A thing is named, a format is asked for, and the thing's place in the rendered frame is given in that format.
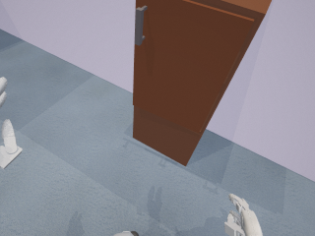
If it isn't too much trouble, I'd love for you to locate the cupboard door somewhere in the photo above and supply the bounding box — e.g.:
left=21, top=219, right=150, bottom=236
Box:
left=133, top=0, right=254, bottom=134

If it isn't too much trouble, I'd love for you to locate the handle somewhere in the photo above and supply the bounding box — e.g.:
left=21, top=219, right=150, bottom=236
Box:
left=135, top=5, right=148, bottom=46

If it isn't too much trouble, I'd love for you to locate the robot right hand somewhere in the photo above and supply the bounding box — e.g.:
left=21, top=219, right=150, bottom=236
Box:
left=224, top=194, right=263, bottom=236

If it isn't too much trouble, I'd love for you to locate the robot left hand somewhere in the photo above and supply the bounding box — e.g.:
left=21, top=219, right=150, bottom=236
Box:
left=0, top=77, right=23, bottom=170

